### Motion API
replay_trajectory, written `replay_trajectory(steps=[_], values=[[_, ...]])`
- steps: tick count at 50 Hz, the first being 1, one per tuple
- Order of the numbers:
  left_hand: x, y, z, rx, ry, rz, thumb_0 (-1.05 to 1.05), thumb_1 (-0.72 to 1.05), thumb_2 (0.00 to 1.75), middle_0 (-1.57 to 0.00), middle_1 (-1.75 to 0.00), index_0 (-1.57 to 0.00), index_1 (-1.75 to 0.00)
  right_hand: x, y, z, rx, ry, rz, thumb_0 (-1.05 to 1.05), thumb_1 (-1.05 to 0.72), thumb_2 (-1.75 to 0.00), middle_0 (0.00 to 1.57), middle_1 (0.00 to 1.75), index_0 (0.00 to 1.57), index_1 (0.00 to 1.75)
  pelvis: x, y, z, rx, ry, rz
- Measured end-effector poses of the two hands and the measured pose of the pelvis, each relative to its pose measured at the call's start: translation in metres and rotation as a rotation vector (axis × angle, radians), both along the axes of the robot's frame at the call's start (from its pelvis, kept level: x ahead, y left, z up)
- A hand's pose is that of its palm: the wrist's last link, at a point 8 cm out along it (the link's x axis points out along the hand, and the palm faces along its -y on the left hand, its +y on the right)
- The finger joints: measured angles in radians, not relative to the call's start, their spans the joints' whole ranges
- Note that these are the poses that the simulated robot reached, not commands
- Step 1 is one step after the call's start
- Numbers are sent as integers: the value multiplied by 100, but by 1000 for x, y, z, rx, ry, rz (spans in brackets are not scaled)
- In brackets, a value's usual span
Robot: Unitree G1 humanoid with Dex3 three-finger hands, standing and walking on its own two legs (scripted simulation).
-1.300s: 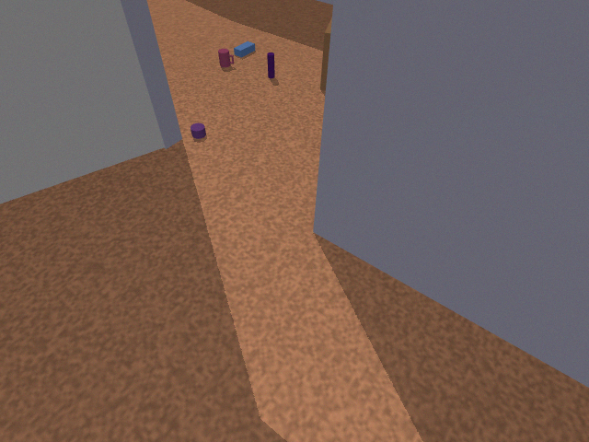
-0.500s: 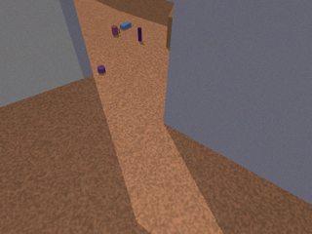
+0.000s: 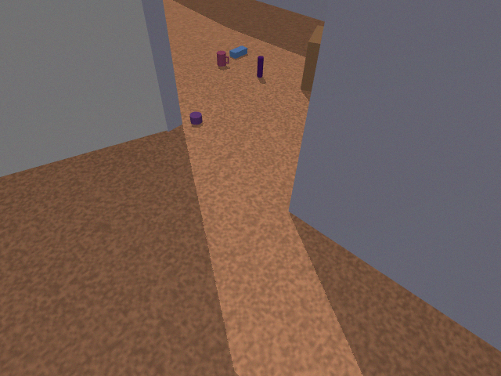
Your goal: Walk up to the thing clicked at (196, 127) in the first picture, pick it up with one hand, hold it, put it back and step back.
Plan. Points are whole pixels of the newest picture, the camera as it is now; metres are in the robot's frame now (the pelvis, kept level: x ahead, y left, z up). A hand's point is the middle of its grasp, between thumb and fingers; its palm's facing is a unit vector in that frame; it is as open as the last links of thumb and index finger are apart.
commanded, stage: walk up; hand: right
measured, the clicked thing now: (196, 118) +1.84 +0.35 -0.75
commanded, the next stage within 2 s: none
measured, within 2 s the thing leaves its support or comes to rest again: neither
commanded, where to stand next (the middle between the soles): +1.41 +0.42 m, yaw +18 degrees
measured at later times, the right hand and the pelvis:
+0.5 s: hand (330, 326) +0.26 -0.16 -0.15, palm faces -0.15 +0.93 -0.33, open 7.4 cm; pelvis +0.22 +0.11 -0.01, yaw +11 degrees
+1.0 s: hand (274, 165) +0.71 -0.07 -0.13, palm faces -0.38 +0.85 -0.36, open 7.4 cm; pelvis +0.49 +0.15 -0.01, yaw +18 degrees
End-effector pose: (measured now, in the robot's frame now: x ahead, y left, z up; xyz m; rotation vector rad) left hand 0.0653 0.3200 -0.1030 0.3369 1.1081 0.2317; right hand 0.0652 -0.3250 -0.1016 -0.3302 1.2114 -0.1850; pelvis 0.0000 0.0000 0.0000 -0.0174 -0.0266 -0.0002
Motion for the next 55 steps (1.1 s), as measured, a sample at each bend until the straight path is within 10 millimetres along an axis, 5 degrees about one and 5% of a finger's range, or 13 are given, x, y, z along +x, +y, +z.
replay_trajectory(steps=[5, 11, 18, 25, 33, 41, 48, 55], values=[[1, 53, -5, 38, 36, 60, 1, 90, 90, -20, -30, -20, -30, 55, 14, 11, -32, -50, 49, 1, -90, -90, 20, 30, 20, 30, 36, 28, -8, -5, -16, 59], [43, 112, -37, 44, 50, 104, 1, 90, 90, -20, -30, -20, -30, 120, 58, 0, -90, -111, 79, 0, -91, -90, 20, 29, 20, 30, 87, 75, -35, 26, -19, 98], [132, 107, -16, -47, -38, 66, 1, 90, 90, -20, -30, -20, -30, 139, 113, 2, -15, -28, 69, 0, -90, -90, 20, 30, 20, 30, 144, 96, -9, 22, -23, 163], [205, 107, -1, -48, -48, 55, 1, 90, 90, -20, -30, -20, -30, 197, 123, -13, 18, 44, 104, 1, -90, -90, 20, 30, 21, 30, 218, 105, -8, 55, -6, 198], [288, 109, 2, 42, -84, 125, 1, 90, 90, -20, -30, -20, -30, 342, 112, -47, 11, 26, 194, 1, -90, -90, 20, 30, 20, 30, 319, 95, -29, 17, -4, 239], [293, 107, 22, 32, -32, 285, 0, 90, 90, -20, -30, -20, -30, 508, 145, -10, 29, -116, 355, 1, -90, -90, 20, 30, 20, 30, 403, 107, -3, 23, -11, 281], [306, 126, 6, -7, 95, 349, 1, 90, 90, -20, -30, -20, -30, 621, 193, 9, 25, -177, 431, 0, -91, -90, 20, 29, 20, 30, 473, 136, -4, 0, -11, 306], [365, 172, -38, -56, 150, 384, 1, 90, 90, -20, -30, -20, -30, 714, 266, 1, 10, -205, 459, 0, -90, -90, 20, 30, 20, 30, 551, 188, -27, 17, -1, 316]])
